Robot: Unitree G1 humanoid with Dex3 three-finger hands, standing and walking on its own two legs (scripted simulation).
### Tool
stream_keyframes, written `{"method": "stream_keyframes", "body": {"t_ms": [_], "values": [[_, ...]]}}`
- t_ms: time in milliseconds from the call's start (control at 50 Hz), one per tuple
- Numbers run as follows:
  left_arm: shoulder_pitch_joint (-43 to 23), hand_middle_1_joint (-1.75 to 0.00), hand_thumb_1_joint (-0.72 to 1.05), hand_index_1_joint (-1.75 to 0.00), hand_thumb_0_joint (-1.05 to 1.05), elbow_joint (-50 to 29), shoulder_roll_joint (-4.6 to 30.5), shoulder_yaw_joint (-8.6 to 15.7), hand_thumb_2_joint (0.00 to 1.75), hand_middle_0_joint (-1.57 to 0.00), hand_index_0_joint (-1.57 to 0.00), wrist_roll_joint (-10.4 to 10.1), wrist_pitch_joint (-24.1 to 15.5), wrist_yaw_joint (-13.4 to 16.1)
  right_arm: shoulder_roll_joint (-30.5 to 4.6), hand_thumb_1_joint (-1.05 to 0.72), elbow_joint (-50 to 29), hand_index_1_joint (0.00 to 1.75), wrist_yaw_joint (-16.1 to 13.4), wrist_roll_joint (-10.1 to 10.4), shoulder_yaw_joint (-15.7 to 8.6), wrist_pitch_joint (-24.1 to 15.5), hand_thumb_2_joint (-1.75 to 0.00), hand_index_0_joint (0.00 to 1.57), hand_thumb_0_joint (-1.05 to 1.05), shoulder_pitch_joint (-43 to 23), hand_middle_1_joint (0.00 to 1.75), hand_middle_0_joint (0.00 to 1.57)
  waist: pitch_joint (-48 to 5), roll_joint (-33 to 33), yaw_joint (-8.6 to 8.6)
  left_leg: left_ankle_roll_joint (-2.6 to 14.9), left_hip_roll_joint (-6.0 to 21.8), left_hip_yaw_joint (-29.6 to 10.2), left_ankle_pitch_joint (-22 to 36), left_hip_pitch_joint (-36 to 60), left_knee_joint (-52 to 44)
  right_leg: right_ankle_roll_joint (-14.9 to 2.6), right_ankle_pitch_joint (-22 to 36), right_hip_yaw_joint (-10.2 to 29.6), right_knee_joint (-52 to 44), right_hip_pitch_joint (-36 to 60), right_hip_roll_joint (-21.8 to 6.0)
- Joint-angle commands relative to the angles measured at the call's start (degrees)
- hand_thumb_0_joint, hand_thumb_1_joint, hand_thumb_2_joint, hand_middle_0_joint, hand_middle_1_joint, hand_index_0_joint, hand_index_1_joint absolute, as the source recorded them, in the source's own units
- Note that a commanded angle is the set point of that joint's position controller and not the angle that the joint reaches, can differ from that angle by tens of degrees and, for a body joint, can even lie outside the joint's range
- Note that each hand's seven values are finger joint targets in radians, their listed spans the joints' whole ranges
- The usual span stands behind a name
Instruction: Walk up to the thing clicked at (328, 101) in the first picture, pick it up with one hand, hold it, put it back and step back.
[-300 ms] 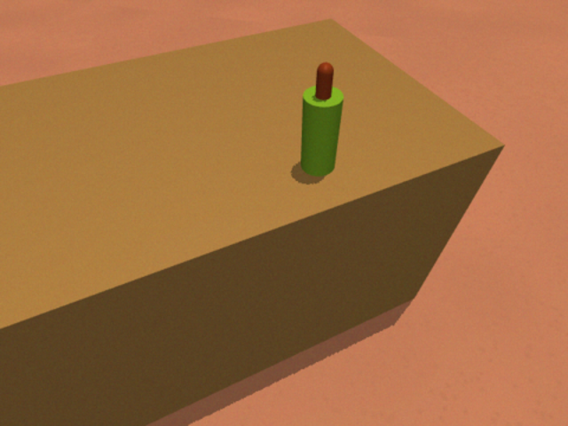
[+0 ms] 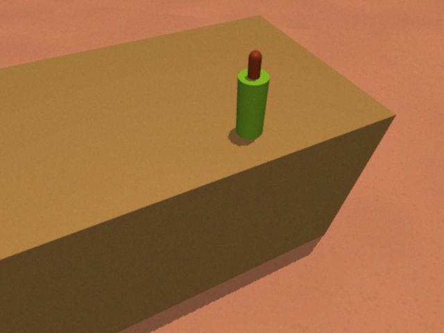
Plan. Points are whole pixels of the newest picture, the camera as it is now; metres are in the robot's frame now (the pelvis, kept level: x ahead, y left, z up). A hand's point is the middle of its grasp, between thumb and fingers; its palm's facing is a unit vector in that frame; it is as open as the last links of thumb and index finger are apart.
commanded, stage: stand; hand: right
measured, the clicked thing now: (252, 95) +0.62 -0.06 +0.08
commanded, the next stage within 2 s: walk up in 0.82 s
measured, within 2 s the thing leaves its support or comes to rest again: neither
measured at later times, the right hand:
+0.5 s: hand out of the picture +0.08 -0.25 -0.16, palm faces -0.03 +0.94 -0.34, open 7.4 cm
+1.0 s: hand out of the picture +0.06 -0.28 -0.15, palm faces -0.09 +0.92 -0.38, open 7.4 cm
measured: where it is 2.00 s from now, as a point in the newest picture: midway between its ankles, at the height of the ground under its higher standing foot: outside the picture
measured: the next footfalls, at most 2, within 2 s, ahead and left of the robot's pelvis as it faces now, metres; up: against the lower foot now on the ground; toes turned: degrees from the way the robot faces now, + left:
right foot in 1.12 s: +0.16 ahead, -0.20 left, +0.00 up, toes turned +8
left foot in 1.58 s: +0.16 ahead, +0.07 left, +0.00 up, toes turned +19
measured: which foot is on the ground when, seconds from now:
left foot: down 0.00-1.00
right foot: down 0.00-0.86, up 0.88-1.00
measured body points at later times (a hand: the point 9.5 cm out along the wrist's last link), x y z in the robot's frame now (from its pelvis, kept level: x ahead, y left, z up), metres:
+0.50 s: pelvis +0.01 +0.00 +0.00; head +0.02 +0.00 +0.45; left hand +0.08 +0.30 -0.13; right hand +0.08 -0.30 -0.13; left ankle +0.00 +0.12 -0.75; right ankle +0.00 -0.12 -0.75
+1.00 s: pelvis +0.02 -0.02 -0.01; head +0.04 -0.01 +0.44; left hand +0.09 +0.31 -0.13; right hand +0.06 -0.33 -0.13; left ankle +0.00 +0.12 -0.75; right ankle +0.03 -0.16 -0.72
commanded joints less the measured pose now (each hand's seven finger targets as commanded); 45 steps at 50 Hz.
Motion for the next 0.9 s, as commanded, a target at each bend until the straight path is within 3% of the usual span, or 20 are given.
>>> {"method": "stream_keyframes", "body": {"t_ms": [0,580,780,800,820,840,860,880], "values": [[-1.92,-0.30,0.90,-0.30,0.00,-3.52,11.94,2.40,0.90,-0.20,-0.20,-0.26,-1.36,0.76,-11.82,-0.90,-3.24,0.30,-0.89,0.27,-2.43,-1.20,-0.90,0.20,0.00,-2.01,0.30,0.20,-4.31,-0.53,0.03,1.85,7.13,-5.53,9.48,1.68,-2.86,-1.72,8.90,4.88,-3.09,-0.20,-6.79],[-1.74,-0.30,0.90,-0.30,0.00,-3.70,12.07,2.65,0.90,-0.20,-0.20,-0.34,-1.32,0.89,-12.02,-0.90,-3.18,0.30,-0.93,0.24,-2.43,-1.08,-0.90,0.20,0.00,-2.01,0.30,0.20,-4.80,0.81,0.11,1.81,7.28,-5.50,10.84,1.68,-3.06,-1.77,11.19,4.83,-3.51,2.22,-7.21],[-1.71,-0.30,0.90,-0.30,0.00,-3.48,12.34,2.88,0.90,-0.20,-0.20,-0.27,-1.05,0.77,-11.84,-0.90,-3.28,0.30,-1.03,0.22,-2.40,-1.14,-0.90,0.20,0.00,-1.55,0.30,0.20,-4.39,0.23,-0.15,1.58,7.12,-5.62,10.46,1.82,-3.66,-1.83,9.44,4.44,-3.25,1.63,-7.02],[-2.57,-0.30,0.90,-0.30,0.00,-7.82,15.88,6.91,0.90,-0.20,-0.20,1.21,-0.69,-0.92,-15.39,-0.90,-4.48,0.30,-0.79,0.24,-5.40,-1.48,-0.90,0.20,0.00,7.26,0.30,0.20,-5.72,-2.23,-1.12,6.34,7.15,-12.49,-8.76,1.50,-2.91,-2.24,-13.32,-2.02,5.49,-0.39,-1.82],[-4.64,-0.30,0.90,-0.30,0.00,-8.51,14.55,7.05,0.90,-0.20,-0.20,1.80,0.02,-1.41,-17.62,-0.90,-3.55,0.30,-0.78,-0.23,-6.51,-1.58,-0.90,0.20,0.00,11.15,0.30,0.20,-1.33,2.61,-3.20,8.82,11.50,-21.62,-21.13,2.82,-7.43,-2.37,-18.91,-1.98,12.82,-10.63,0.14],[-6.14,-0.30,0.90,-0.30,0.00,-9.90,13.95,7.35,0.90,-0.20,-0.20,2.14,0.60,-1.79,-19.05,-0.90,-3.56,0.30,-1.12,-0.46,-7.49,-1.61,-0.90,0.20,0.00,12.87,0.30,0.20,2.32,4.90,-4.28,11.63,16.04,-29.41,-25.97,4.45,-10.75,-1.86,-19.08,0.83,21.60,-20.12,0.01],[-4.48,-0.30,0.90,-0.30,0.00,-11.51,13.41,7.40,0.90,-0.20,-0.20,2.33,0.92,-2.18,-19.81,-0.90,-4.97,0.30,-1.41,-0.70,-7.95,-2.03,-0.90,0.20,0.00,12.11,0.30,0.20,3.75,4.24,-2.83,14.17,18.76,-32.13,-26.59,4.41,-11.18,-1.76,-17.85,4.10,26.97,-25.46,-1.78],[-2.39,-0.30,0.90,-0.30,0.00,-12.45,13.06,7.54,0.90,-0.20,-0.20,2.05,0.90,-2.54,-19.94,-0.90,-7.03,0.30,-1.78,-0.95,-8.43,-2.68,-0.90,0.20,0.00,9.73,0.30,0.20,4.15,4.34,-1.04,15.07,19.90,-32.63,-24.77,3.86,-10.30,-2.34,-16.39,6.61,30.14,-27.02,-4.59]]}}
